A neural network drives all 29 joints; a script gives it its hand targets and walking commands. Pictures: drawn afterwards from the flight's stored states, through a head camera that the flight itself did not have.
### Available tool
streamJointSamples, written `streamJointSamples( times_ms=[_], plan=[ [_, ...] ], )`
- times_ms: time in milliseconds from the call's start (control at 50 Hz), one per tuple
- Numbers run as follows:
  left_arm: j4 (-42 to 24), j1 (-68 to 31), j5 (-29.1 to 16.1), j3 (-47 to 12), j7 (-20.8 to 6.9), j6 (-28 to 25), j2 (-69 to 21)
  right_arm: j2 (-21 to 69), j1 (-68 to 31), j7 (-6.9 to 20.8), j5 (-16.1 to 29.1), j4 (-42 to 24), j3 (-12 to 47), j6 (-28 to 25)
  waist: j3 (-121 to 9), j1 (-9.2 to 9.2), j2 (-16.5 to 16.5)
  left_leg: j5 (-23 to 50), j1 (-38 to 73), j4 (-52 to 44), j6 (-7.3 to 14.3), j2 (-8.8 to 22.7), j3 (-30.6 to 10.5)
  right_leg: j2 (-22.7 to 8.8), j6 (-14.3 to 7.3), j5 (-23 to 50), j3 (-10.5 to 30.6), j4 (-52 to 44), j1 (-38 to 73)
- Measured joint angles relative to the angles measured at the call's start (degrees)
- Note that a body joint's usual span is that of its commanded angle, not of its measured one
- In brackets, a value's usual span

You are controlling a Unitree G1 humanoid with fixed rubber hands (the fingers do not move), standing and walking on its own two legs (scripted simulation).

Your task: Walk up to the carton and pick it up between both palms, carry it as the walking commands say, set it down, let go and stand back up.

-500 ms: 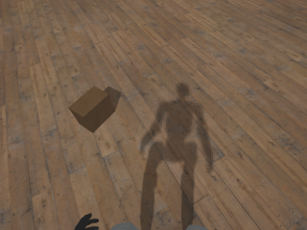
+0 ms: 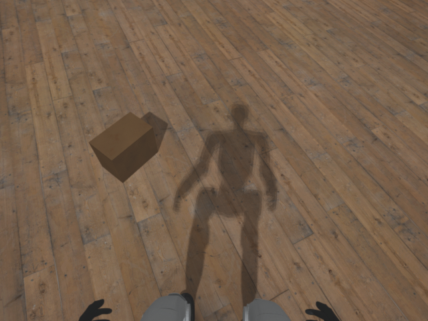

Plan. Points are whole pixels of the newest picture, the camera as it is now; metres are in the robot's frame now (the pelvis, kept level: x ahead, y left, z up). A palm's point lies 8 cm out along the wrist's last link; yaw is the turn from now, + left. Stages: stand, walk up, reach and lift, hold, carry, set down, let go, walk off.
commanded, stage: walk up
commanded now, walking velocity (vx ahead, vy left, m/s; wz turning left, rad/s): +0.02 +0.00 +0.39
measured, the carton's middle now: (126, 147) +0.89 +0.47 -0.65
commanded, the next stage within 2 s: none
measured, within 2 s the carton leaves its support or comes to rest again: neither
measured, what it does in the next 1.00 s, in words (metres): steps on the spot: right foot, then left foot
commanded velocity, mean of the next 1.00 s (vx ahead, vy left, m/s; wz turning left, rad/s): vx -0.01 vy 0.00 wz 0.14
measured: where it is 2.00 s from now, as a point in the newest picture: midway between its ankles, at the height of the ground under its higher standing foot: outside the picture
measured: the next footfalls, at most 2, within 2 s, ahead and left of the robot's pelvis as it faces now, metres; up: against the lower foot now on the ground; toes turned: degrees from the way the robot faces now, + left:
right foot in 0.14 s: +0.03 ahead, -0.12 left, +0.00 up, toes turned +0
left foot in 0.48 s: -0.03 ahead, +0.13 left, +0.00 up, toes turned +11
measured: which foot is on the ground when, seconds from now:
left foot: down 0.00-0.16, up 0.18-0.46, down 0.48-0.78, up 0.80-1.00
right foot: up 0.00-0.12, down 0.14-0.50, up 0.52-0.74, down 0.76-1.00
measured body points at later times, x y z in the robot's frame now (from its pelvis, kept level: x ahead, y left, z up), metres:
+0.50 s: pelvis -0.01 +0.00 +0.01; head +0.01 +0.00 +0.46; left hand +0.02 +0.24 -0.13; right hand +0.13 -0.25 -0.12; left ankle -0.07 +0.12 -0.73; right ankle -0.01 -0.12 -0.73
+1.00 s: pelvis -0.03 -0.01 +0.01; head +0.00 -0.01 +0.46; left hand -0.01 +0.24 -0.13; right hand +0.08 -0.24 -0.14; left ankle -0.06 +0.11 -0.69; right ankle +0.00 -0.10 -0.73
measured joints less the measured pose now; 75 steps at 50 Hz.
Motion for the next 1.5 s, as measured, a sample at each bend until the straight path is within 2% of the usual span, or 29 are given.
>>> streamJointSamples(
  times_ms=[120,160,180,220,240,320,380,440,480,500,540,580,640,680,740,760,780,840,900,940,1040,1080,1100,1140,1200,1300,1420,1460,1500],
  plan=[
    [-2.4,-2.9,-0.4,-0.3,0.1,0.5,-1.0,-1.1,1.6,0.2,0.2,1.3,0.1,1.2,0.3,-3.08,2.0,2.0,-1.1,-1.5,-0.4,-2.1,-1.9,1.5,-0.2,0.5,-0.3,-12.8,4.8],
    [-2.6,-3.0,-0.3,-0.4,0.1,-0.3,-2.0,-2.2,2.0,0.2,0.6,1.9,-0.2,1.8,0.6,-3.59,3.8,2.7,-1.0,-1.9,-1.5,-2.2,-3.4,2.5,-2.0,6.2,-1.9,-19.9,8.3],
    [-2.7,-2.6,0.1,-0.5,0.1,-0.6,-2.7,-2.8,2.2,0.2,0.8,2.3,-0.5,2.1,0.8,-3.83,5.1,0.5,-1.0,-0.9,-2.9,-2.0,-4.5,2.9,-2.5,7.8,-3.0,-21.5,9.5],
    [-2.9,-0.9,0.6,-0.6,0.1,-0.8,-2.7,-3.0,2.5,0.4,0.6,3.1,-0.6,2.8,0.1,-3.09,4.2,-9.4,-2.6,6.6,-4.8,-2.2,-3.4,1.9,-2.8,8.1,-3.1,-22.8,10.6],
    [-2.6,-0.2,0.7,-0.6,0.2,-0.7,-2.8,-3.2,2.5,0.6,0.5,3.4,-0.5,3.1,-0.2,-2.42,3.7,-11.9,-3.2,11.5,-5.4,-2.0,-2.9,1.4,-2.8,8.5,-2.9,-24.0,11.4],
    [-0.9,2.5,0.5,-0.8,0.1,-0.6,-3.5,-4.6,2.7,1.3,0.3,3.1,-1.1,3.8,-2.5,-1.18,3.1,-12.2,-2.9,22.3,-6.9,0.2,-2.6,0.7,-2.6,11.2,-3.3,-29.8,13.9],
    [-0.6,4.0,0.7,-0.7,-0.2,-1.0,-4.1,-5.6,2.1,1.3,0.2,3.0,-1.3,3.9,-4.2,-0.56,2.6,-13.1,1.3,18.5,-7.4,1.3,-3.0,0.3,-2.2,11.8,-3.8,-30.9,14.0],
    [-0.1,4.8,0.7,-0.5,-0.4,-1.2,-4.3,-5.8,1.0,0.5,0.5,3.3,-1.1,3.4,-5.5,0.32,2.2,-14.9,7.6,8.3,-7.4,1.7,-3.6,0.2,-1.7,11.0,-4.4,-29.3,13.0],
    [0.3,5.2,0.4,-0.3,-0.5,-1.2,-4.4,-5.7,0.2,-0.1,0.7,3.0,-0.9,2.7,-6.2,0.71,2.6,-9.4,11.9,0.1,-6.5,2.3,-3.7,0.8,-1.2,10.1,-4.9,-27.4,11.7],
    [0.5,5.3,0.2,-0.2,-0.5,-1.2,-4.4,-5.5,-0.1,-0.3,0.7,3.0,-0.9,2.1,-6.5,0.51,2.8,-9.6,12.9,-2.2,-5.7,2.6,-4.0,1.0,-0.9,9.4,-5.5,-26.0,10.8],
    [1.1,5.1,-0.2,0.3,-0.2,-1.2,-3.4,-3.8,-0.6,-0.6,0.5,3.6,-0.6,1.3,-6.4,1.17,0.7,-11.7,12.5,-1.5,-4.8,1.7,-3.7,0.4,0.2,6.5,-4.5,-22.9,9.4],
    [1.5,5.6,-0.5,0.6,-0.1,-1.0,-2.6,-2.2,-0.3,-1.0,0.2,3.5,0.0,0.8,-6.5,1.87,-0.5,-12.0,13.0,-1.4,-4.5,1.7,-3.1,1.3,1.2,2.5,-3.1,-18.6,7.9],
    [1.8,6.1,-0.8,0.6,-0.8,0.2,-1.9,-0.8,-0.6,-1.7,-0.1,2.5,0.3,1.3,-5.8,2.49,-0.7,-12.2,14.2,-1.1,-4.4,2.1,-1.2,1.7,1.8,-0.4,-2.3,-9.4,4.5],
    [2.1,6.2,-0.8,0.5,-1.1,0.9,-1.7,-0.6,-1.0,-1.8,-0.2,2.1,0.3,1.7,-5.4,2.38,-0.1,-12.8,14.4,-0.4,-4.5,2.1,0.1,1.3,1.9,-0.5,-2.1,-6.7,3.3],
    [2.1,6.0,-0.7,0.5,-0.9,0.7,-1.6,-0.9,-0.8,-1.8,0.0,2.1,0.0,1.9,-5.2,2.02,0.9,-14.0,13.9,1.9,-4.9,1.8,1.2,0.4,1.6,3.5,-1.9,-13.2,5.2],
    [2.1,5.8,-0.8,0.5,-0.8,0.2,-1.6,-1.2,-0.5,-1.6,-0.2,2.2,-0.1,1.9,-5.0,2.29,1.5,-15.0,13.3,3.8,-5.2,2.2,1.4,0.3,0.9,6.8,-2.8,-16.4,6.3],
    [2.4,5.4,-0.6,0.5,-0.7,-0.4,-1.9,-1.8,0.0,-1.3,-0.3,2.5,-0.4,1.9,-4.7,1.99,3.1,-16.3,12.4,6.4,-5.3,3.2,0.6,1.0,-0.7,7.8,-3.9,-16.6,6.7],
    [1.7,4.4,0.6,0.5,-0.5,-1.0,-1.9,-2.7,2.0,-0.5,0.5,2.9,-1.2,2.9,-3.7,0.11,4.5,-22.8,6.6,18.9,-5.9,3.1,-2.2,0.4,-3.4,5.5,-7.4,-15.6,7.7],
    [1.0,4.5,1.1,0.2,-0.2,-1.6,-2.8,-3.8,2.7,-0.1,0.4,3.8,-1.2,3.5,-2.9,1.25,4.8,-22.1,2.5,27.0,-6.2,2.5,-3.1,0.5,-3.4,7.2,-8.0,-19.1,9.0],
    [1.5,5.0,0.9,0.0,-0.2,-1.5,-3.4,-3.9,2.4,-0.1,0.6,3.9,-1.2,3.4,-2.9,1.61,4.5,-20.9,2.0,25.2,-6.4,2.1,-3.4,0.9,-3.4,9.3,-7.3,-22.2,9.4],
    [1.0,3.8,0.6,0.2,-0.3,-0.4,-3.6,-3.4,2.9,1.2,0.2,3.0,-0.6,3.1,-2.1,-0.58,2.3,-16.6,4.1,14.1,-5.9,2.9,-1.0,0.0,-2.7,10.5,-10.0,-24.4,9.9],
    [0.4,3.1,0.7,0.4,-0.4,-0.3,-3.5,-3.5,3.1,0.9,0.1,3.0,-0.4,2.7,-1.9,-0.58,2.0,-13.4,6.6,6.5,-5.3,3.0,-1.0,-0.2,-2.1,9.7,-11.1,-22.8,9.3],
    [0.4,2.7,0.7,0.4,-0.5,-0.3,-3.3,-3.2,3.0,0.5,0.0,3.3,-0.4,2.3,-1.8,-0.45,1.4,-9.8,7.2,4.6,-4.0,2.7,-1.0,-0.5,-1.8,9.1,-11.2,-21.7,8.9],
    [0.8,2.3,0.3,0.7,-0.7,0.2,-2.9,-2.0,2.8,0.1,-0.5,3.9,-0.2,1.7,-2.0,0.33,-0.7,-10.0,7.5,4.3,-2.3,1.9,0.0,-0.5,-0.3,5.0,-8.5,-18.2,7.4],
    [1.4,1.6,-0.2,0.7,-0.9,1.0,-2.7,-0.7,3.0,-0.9,-0.6,4.1,0.1,0.7,-2.2,-0.24,-1.5,-9.3,9.4,0.9,-1.4,1.5,0.0,1.3,0.9,1.3,-3.8,-9.2,4.9],
    [1.0,0.7,0.0,0.3,-0.6,0.8,-3.2,0.1,2.9,-1.8,-0.2,4.8,0.2,1.0,-3.4,-0.43,-0.8,-6.0,11.1,-4.7,-1.1,0.1,-0.2,1.3,1.3,2.7,-0.9,-6.6,4.4],
    [1.4,1.3,-0.1,0.1,0.1,0.6,-3.2,0.3,1.9,-1.7,-0.1,4.9,0.4,0.8,-4.6,-0.57,0.4,-6.1,10.6,-4.2,-1.6,-0.6,1.3,0.8,1.2,3.8,0.0,-18.2,9.2],
    [1.9,1.7,0.0,-0.1,0.2,-0.2,-3.6,-0.1,2.0,-1.6,0.3,5.4,0.3,1.2,-4.9,-0.42,1.4,-7.0,9.9,-2.5,-2.2,-0.4,1.4,1.2,0.1,8.1,-0.4,-24.4,11.8],
    [2.6,2.5,0.5,-0.4,0.2,-0.7,-4.7,-1.3,1.9,-1.4,0.7,5.8,0.0,1.7,-5.0,-0.63,4.0,-8.5,9.5,-0.3,-3.2,0.7,0.3,2.6,-1.6,8.7,-1.0,-25.1,12.6]
  ],
)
